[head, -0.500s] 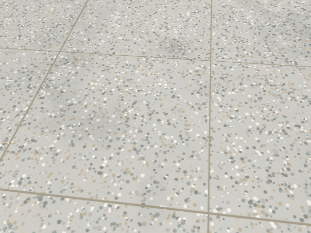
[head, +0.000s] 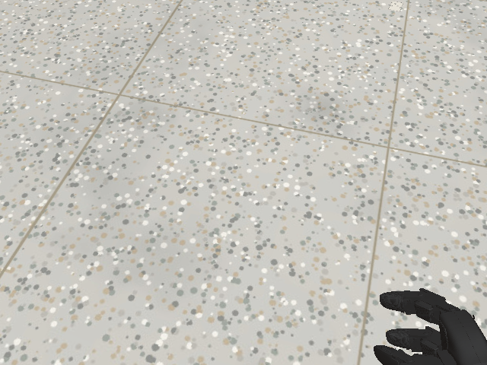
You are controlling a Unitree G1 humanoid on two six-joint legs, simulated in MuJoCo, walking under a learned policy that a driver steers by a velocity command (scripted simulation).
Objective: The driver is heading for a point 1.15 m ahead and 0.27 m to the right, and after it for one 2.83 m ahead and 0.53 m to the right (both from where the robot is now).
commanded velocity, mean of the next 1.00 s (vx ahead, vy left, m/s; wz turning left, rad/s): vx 0.74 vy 0.00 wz -0.55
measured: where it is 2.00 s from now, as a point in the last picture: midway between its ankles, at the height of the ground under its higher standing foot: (331, 195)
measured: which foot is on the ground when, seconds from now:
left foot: up 0.00-0.02, down 0.04-0.52, up 0.54-0.88, down 0.90-1.00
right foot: down 0.00-0.04, up 0.06-0.48, down 0.50-0.88, up 0.90-1.00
